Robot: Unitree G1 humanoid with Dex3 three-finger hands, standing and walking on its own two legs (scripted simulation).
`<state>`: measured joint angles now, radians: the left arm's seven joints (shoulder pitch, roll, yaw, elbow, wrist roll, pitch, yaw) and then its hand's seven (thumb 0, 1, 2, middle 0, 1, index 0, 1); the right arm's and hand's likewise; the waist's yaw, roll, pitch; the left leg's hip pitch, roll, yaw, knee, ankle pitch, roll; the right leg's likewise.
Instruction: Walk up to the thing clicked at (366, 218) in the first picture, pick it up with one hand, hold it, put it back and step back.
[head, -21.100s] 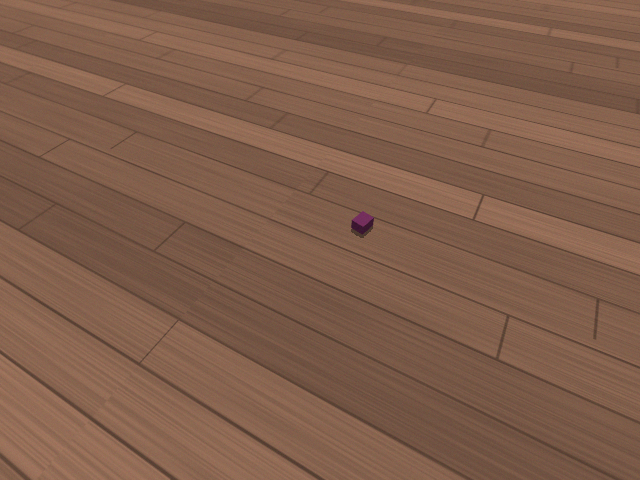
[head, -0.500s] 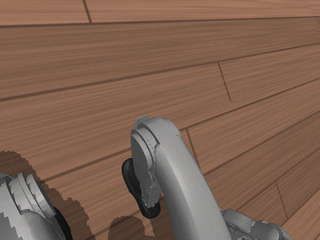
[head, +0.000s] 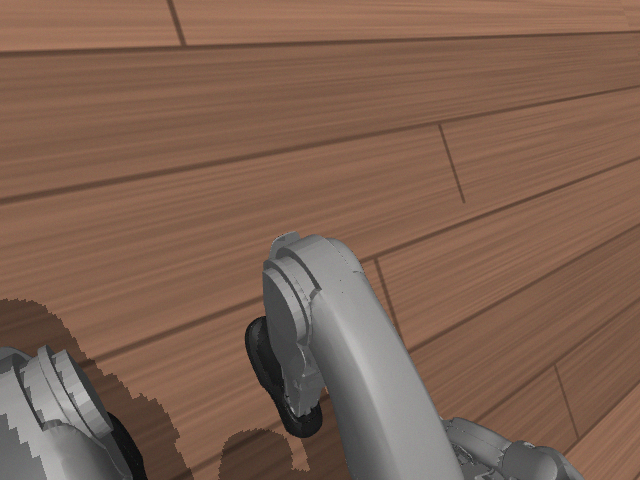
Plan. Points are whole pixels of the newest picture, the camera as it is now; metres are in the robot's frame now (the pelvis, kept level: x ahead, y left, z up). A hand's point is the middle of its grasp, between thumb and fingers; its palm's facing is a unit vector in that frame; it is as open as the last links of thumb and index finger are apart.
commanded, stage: close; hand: left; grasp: from above
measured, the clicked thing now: out of the picture +0.42 +0.31 -0.27
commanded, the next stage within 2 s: settle in 0.14 s
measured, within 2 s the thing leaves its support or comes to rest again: leaves its support in 0.60 s
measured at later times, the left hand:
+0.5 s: hand out of the picture +0.42 +0.29 -0.23, palm faces +0.08 -0.51 -0.86, open 8.9 cm
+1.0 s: hand out of the picture +0.43 +0.31 -0.15, palm faces +0.07 -0.49 -0.87, open 8.9 cm
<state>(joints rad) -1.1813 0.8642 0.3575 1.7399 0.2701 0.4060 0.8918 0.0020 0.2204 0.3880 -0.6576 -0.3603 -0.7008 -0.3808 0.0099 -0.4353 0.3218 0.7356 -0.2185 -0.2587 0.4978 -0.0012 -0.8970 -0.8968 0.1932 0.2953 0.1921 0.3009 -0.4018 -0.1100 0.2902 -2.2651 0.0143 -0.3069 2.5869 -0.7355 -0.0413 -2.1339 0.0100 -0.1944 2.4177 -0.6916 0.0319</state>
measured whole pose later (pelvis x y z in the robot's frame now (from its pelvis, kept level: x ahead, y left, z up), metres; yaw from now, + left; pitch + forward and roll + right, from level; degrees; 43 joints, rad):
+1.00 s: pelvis -0.01 -0.01 +0.03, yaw +2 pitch +28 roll -10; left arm -1.25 0.75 0.38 1.62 0.39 0.56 0.79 0.00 0.20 0.21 -0.83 -0.21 -0.89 -0.21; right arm 0.06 -0.39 0.18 0.84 -0.15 -0.25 0.50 0.00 -0.90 -0.89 0.19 0.29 0.19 0.30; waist -0.31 -0.02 0.15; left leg -2.27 0.04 -0.23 2.45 -0.68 -0.03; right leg -2.18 0.01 -0.14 2.32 -0.64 0.02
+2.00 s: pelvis +0.00 -0.02 +0.20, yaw +9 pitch +30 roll -1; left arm -0.85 0.36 0.19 1.21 0.45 0.77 0.54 -0.02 0.13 0.40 -0.82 -0.30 -0.84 -0.30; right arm 0.14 -0.32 -0.02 0.87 -0.01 -0.17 0.16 0.00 -0.90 -0.90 0.20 0.30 0.20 0.30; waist -0.13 0.05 -0.25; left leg -1.74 0.08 -0.05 1.83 -0.61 -0.05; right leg -1.74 0.00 -0.03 1.82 -0.61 -0.02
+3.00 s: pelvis +0.08 +0.00 +0.43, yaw +11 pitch +13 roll -1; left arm -0.72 0.18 0.07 1.17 0.38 0.93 0.58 -0.02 0.15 0.38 -0.77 -0.37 -0.79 -0.39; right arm 0.20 -0.27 -0.03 0.91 -0.01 -0.14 0.12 0.01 -0.89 -0.90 0.20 0.30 0.20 0.30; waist -0.05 0.04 -0.14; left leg -0.69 0.06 0.01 0.88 -0.41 -0.03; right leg -0.68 -0.01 -0.02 0.87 -0.40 0.00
